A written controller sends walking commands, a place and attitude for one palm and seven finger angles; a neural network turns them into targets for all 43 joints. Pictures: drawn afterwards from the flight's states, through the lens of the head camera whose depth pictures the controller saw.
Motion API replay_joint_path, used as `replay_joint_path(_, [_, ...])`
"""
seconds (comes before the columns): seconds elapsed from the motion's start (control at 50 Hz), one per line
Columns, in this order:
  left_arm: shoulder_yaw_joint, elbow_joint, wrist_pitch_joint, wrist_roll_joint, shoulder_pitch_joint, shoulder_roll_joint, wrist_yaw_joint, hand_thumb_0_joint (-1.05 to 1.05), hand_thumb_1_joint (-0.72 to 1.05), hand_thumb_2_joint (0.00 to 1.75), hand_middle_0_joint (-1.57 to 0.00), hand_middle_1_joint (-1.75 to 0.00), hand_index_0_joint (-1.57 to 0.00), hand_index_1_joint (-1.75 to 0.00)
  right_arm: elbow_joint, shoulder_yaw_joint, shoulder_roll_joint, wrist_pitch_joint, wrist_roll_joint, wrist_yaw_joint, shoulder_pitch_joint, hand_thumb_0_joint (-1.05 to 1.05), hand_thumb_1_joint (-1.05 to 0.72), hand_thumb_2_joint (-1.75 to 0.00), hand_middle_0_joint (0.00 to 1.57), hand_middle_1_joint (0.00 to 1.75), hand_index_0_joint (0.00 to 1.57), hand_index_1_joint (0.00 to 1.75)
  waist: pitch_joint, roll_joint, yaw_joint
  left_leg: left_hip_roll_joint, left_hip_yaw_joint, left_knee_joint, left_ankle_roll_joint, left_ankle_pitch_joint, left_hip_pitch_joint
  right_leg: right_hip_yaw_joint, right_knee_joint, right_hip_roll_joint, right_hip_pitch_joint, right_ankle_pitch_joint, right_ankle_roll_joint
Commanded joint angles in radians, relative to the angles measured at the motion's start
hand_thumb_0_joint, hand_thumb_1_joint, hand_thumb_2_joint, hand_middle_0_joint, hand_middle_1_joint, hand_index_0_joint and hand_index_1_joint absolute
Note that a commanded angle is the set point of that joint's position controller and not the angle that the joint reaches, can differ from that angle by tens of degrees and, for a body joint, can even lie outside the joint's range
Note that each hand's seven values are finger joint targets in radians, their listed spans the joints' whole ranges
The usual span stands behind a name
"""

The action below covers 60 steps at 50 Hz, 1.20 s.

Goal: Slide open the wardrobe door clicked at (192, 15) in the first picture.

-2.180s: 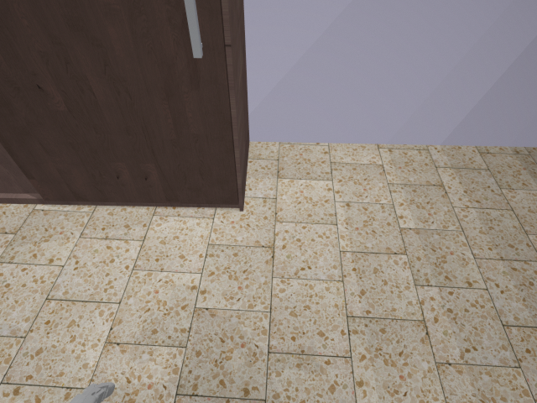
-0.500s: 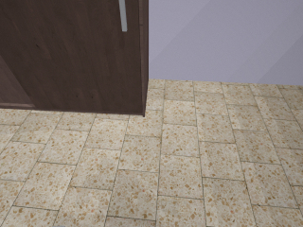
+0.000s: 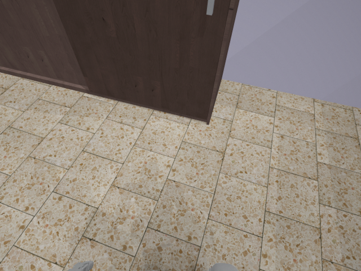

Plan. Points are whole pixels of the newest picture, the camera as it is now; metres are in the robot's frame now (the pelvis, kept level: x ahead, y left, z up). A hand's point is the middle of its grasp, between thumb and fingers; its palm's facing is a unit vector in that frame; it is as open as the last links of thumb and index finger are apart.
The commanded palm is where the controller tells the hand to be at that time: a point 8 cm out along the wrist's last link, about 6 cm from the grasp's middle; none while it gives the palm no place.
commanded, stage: walk to a spot facing it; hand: right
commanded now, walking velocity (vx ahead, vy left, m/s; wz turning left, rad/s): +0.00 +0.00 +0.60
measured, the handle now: out of the picture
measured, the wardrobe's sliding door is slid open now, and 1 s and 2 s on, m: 0.00 0.00 0.00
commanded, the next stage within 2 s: turn to face it in 1.40 s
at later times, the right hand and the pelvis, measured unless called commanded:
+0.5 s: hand (261, 253) +0.19 -0.21 -0.16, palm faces -0.32 +0.93 -0.17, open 7.4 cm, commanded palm none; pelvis +0.04 -0.03 +0.01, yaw +20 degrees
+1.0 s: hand (200, 194) +0.35 -0.06 -0.18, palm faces -0.51 +0.84 -0.19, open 7.2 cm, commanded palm none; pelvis +0.19 +0.08 +0.00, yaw +32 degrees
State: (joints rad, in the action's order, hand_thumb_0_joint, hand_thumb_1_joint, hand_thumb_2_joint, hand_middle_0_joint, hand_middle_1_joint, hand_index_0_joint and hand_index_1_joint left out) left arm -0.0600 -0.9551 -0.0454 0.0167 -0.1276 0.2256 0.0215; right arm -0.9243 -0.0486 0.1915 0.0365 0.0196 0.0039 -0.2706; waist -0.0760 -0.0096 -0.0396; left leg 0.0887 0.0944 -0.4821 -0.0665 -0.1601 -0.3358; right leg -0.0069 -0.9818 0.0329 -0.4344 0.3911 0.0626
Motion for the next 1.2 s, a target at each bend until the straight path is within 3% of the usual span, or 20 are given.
replay_joint_path(0.0, [-0.017, 0.099, 0.028, -0.011, 0.033, 0.086, 0.01, 0.0, 0.9, 0.9, -0.2, -0.3, -0.2, -0.3, 0.061, -0.066, 0.225, -0.016, 0.007, -0.016, -0.041, 0.0, -0.9, -0.9, 0.2, 0.3, 0.2, 0.3, 0.155, -0.112, -0.015, -0.256, 0.374, 0.16, -0.114, 0.145, 0.191, -0.009, 0.12, -0.007, -0.026, 0.034, -0.003])
replay_joint_path(0.08, [-0.013, 0.099, 0.042, -0.012, -0.055, 0.098, 0.007, 0.0, 0.9, 0.9, -0.2, -0.3, -0.2, -0.3, 0.082, -0.07, 0.242, -0.006, 0.01, -0.008, 0.018, 0.0, -0.9, -0.9, 0.2, 0.3, 0.2, 0.3, 0.168, -0.153, 0.012, -0.218, 0.425, 0.222, -0.093, -0.226, 0.083, 0.003, 0.335, -0.034, 0.138, 0.069, -0.034])
replay_joint_path(0.12, [-0.02, 0.066, 0.057, -0.012, -0.196, 0.114, 0.01, 0.0, 0.9, 0.9, -0.2, -0.3, -0.2, -0.3, 0.103, -0.068, 0.229, -0.003, 0.006, -0.003, 0.093, 0.0, -0.9, -0.9, 0.2, 0.3, 0.2, 0.3, 0.166, -0.123, 0.089, -0.147, 0.371, 0.175, -0.025, -0.411, -0.167, 0.01, 0.587, -0.035, 0.448, -0.01, -0.065])
replay_joint_path(0.16, [-0.048, 0.069, 0.067, 0.009, -0.249, 0.283, 0.027, 0.0, 0.9, 0.9, -0.2, -0.3, -0.2, -0.3, 0.167, -0.057, 0.128, -0.004, -0.009, 0.019, 0.14, 0.0, -0.9, -0.9, 0.2, 0.3, 0.2, 0.3, 0.068, 0.36, 0.126, 0.038, 0.017, -0.343, 0.087, -0.404, -0.542, -0.477, 0.875, 0.428, 0.56, 0.385, -0.187])
replay_joint_path(0.18, [-0.04, 0.091, 0.069, 0.003, -0.17, 0.268, 0.023, 0.0, 0.9, 0.9, -0.2, -0.3, -0.2, -0.3, 0.172, -0.072, 0.176, -0.012, 0.006, 0.029, 0.188, 0.0, -0.9, -0.9, 0.2, 0.3, 0.2, 0.3, -0.011, 0.239, 0.11, -0.074, 0.027, -0.497, 0.093, -0.312, -0.478, -0.509, 0.906, 0.487, 0.332, 0.38, -0.226])
replay_joint_path(0.24, [-0.01, 0.115, 0.09, 0.007, -0.052, 0.171, 0.014, 0.0, 0.9, 0.9, -0.2, -0.3, -0.2, -0.3, 0.102, -0.078, 0.155, -0.003, 0.021, 0.059, 0.062, 0.0, -0.9, -0.9, 0.2, 0.3, 0.2, 0.3, -0.031, 0.129, 0.002, -0.088, -0.053, -0.725, 0.112, -0.126, -0.372, -0.172, 0.852, 0.287, 0.194, 0.203, -0.162])
replay_joint_path(0.54, [-0.003, -0.054, 0.12, 0.02, -0.407, 0.122, 0.011, 0.0, 0.9, 0.9, -0.2, -0.3, -0.2, -0.3, 0.141, -0.017, 0.053, -0.023, 0.01, 0.071, 0.359, 0.0, -0.9, -0.9, 0.2, 0.3, 0.2, 0.3, -0.088, 0.184, 0.122, -0.161, -0.214, -0.283, 0.071, -0.087, -0.334, 0.173, 0.716, 0.322, 0.481, -0.527, -0.164])
replay_joint_path(0.6, [-0.011, -0.061, 0.119, 0.013, -0.382, 0.146, 0.006, 0.0, 0.9, 0.9, -0.2, -0.3, -0.2, -0.3, 0.099, -0.026, 0.088, -0.042, 0.01, 0.058, 0.224, 0.0, -0.9, -0.9, 0.2, 0.3, 0.2, 0.3, 0.016, 0.169, 0.048, -0.076, -0.276, -0.154, 0.01, -0.157, -0.064, 0.25, 0.493, 0.317, 0.472, -0.933, -0.136])
replay_joint_path(0.62, [-0.011, -0.056, 0.117, 0.006, -0.36, 0.158, 0.003, 0.0, 0.9, 0.9, -0.2, -0.3, -0.2, -0.3, 0.048, -0.039, 0.117, -0.055, 0.013, 0.052, 0.065, 0.0, -0.9, -0.9, 0.2, 0.3, 0.2, 0.3, 0.108, 0.13, -0.031, -0.043, -0.295, -0.071, -0.006, -0.081, 0.168, 0.291, 0.294, 0.286, 0.404, -0.952, -0.097])
replay_joint_path(0.64, [-0.004, -0.044, 0.115, -0.01, -0.366, 0.131, -0.011, 0.0, 0.9, 0.9, -0.2, -0.3, -0.2, -0.3, -0.004, -0.064, 0.217, -0.071, 0.017, 0.04, -0.102, 0.0, -0.9, -0.9, 0.2, 0.3, 0.2, 0.3, 0.24, -0.005, -0.101, -0.178, -0.137, -0.04, -0.056, -0.037, 0.536, 0.294, 0.022, 0.254, 0.126, -0.666, -0.053])
replay_joint_path(0.66, [0.011, 0.0, 0.12, -0.022, -0.376, 0.05, -0.01, 0.0, 0.9, 0.9, -0.2, -0.3, -0.2, -0.3, -0.032, -0.092, 0.334, -0.077, 0.003, 0.02, -0.226, 0.0, -0.9, -0.9, 0.2, 0.3, 0.2, 0.3, 0.399, -0.209, -0.117, -0.511, 0.389, 0.042, -0.185, 0.028, 0.772, 0.243, -0.332, 0.083, -0.189, 0.179, 0.004])
replay_joint_path(0.7, [-0.004, 0.053, 0.12, -0.014, -0.202, 0.071, -0.002, 0.0, 0.9, 0.9, -0.2, -0.3, -0.2, -0.3, -0.015, -0.088, 0.327, -0.061, -0.018, 0.007, -0.149, 0.0, -0.9, -0.9, 0.2, 0.3, 0.2, 0.3, 0.275, -0.075, -0.095, -0.514, 0.425, 0.166, -0.207, -0.022, 0.543, 0.049, -0.479, 0.111, -0.275, 0.103, -0.031])
replay_joint_path(0.74, [-0.005, 0.017, 0.099, 0.006, -0.2, 0.062, -0.009, 0.0, 0.9, 0.9, -0.2, -0.3, -0.2, -0.3, 0.017, -0.052, 0.215, -0.07, -0.011, -0.003, 0.018, 0.0, -0.9, -0.9, 0.2, 0.3, 0.2, 0.3, 0.075, -0.017, -0.003, -0.43, 0.227, 0.228, -0.147, -0.121, 0.203, 0.03, -0.368, 0.182, -0.204, -0.029, -0.023])
replay_joint_path(0.8, [-0.002, -0.029, 0.067, 0.015, -0.324, 0.014, -0.016, 0.0, 0.9, 0.9, -0.2, -0.3, -0.2, -0.3, 0.012, -0.038, 0.165, -0.087, 0.008, -0.009, 0.095, 0.0, -0.9, -0.9, 0.2, 0.3, 0.2, 0.3, 0.065, -0.075, 0.095, -0.333, 0.056, 0.255, -0.11, -0.072, 0.018, 0.062, -0.183, 0.168, -0.067, -0.07, -0.006])
replay_joint_path(0.96, [-0.007, 0.039, 0.091, 0.011, -0.139, 0.005, -0.044, 0.0, 0.9, 0.9, -0.2, -0.3, -0.2, -0.3, -0.033, -0.042, 0.172, -0.095, 0.007, -0.001, 0.01, 0.0, -0.9, -0.9, 0.2, 0.3, 0.2, 0.3, 0.018, -0.106, 0.042, -0.3, 0.088, 0.253, -0.107, -0.222, 0.027, 0.113, 0.25, 0.097, 0.024, -0.142, -0.014])
replay_joint_path(1.02, [-0.016, 0.017, 0.109, 0.009, -0.193, 0.028, -0.036, 0.0, 0.9, 0.9, -0.2, -0.3, -0.2, -0.3, -0.036, -0.044, 0.159, -0.087, 0.001, -0.001, 0.002, 0.0, -0.9, -0.9, 0.2, 0.3, 0.2, 0.3, 0.018, -0.013, 0.081, -0.256, 0.066, 0.141, -0.071, -0.232, -0.048, 0.143, 0.431, 0.056, 0.263, -0.167, -0.018])
replay_joint_path(1.04, [-0.024, -0.01, 0.115, 0.012, -0.289, 0.074, -0.026, 0.0, 0.9, 0.9, -0.2, -0.3, -0.2, -0.3, -0.026, -0.038, 0.131, -0.084, -0.001, 0.003, 0.008, 0.0, -0.9, -0.9, 0.2, 0.3, 0.2, 0.3, 0.05, 0.071, 0.125, -0.193, 0.028, -0.027, -0.042, -0.204, -0.125, 0.067, 0.508, 0.101, 0.411, -0.074, -0.038])
replay_joint_path(1.08, [-0.049, -0.054, 0.116, 0.029, -0.448, 0.203, -0.012, 0.0, 0.9, 0.9, -0.2, -0.3, -0.2, -0.3, 0.012, -0.024, 0.064, -0.085, 0.0, 0.007, 0.018, 0.0, -0.9, -0.9, 0.2, 0.3, 0.2, 0.3, 0.096, 0.411, 0.172, -0.052, -0.123, -0.61, 0.033, -0.395, -0.378, -0.469, 0.824, 0.475, 0.53, 0.25, -0.151])
replay_joint_path(1.14, [-0.011, -0.016, 0.124, 0.016, -0.262, 0.081, -0.003, 0.0, 0.9, 0.9, -0.2, -0.3, -0.2, -0.3, -0.023, -0.042, 0.076, -0.077, 0.013, 0.024, 0.046, 0.0, -0.9, -0.9, 0.2, 0.3, 0.2, 0.3, -0.044, 0.086, 0.084, -0.175, -0.064, -0.777, 0.038, -0.156, -0.369, -0.242, 0.847, 0.397, 0.29, 0.164, -0.133])
replay_joint_path(1.18, [-0.004, -0.018, 0.137, 0.01, -0.223, 0.047, 0.003, 0.0, 0.9, 0.9, -0.2, -0.3, -0.2, -0.3, -0.053, -0.045, 0.04, -0.054, 0.016, 0.027, -0.023, 0.0, -0.9, -0.9, 0.2, 0.3, 0.2, 0.3, -0.023, 0.102, 0.042, -0.185, -0.076, -0.766, 0.06, -0.07, -0.311, -0.034, 0.825, 0.328, 0.261, -0.052, -0.09])
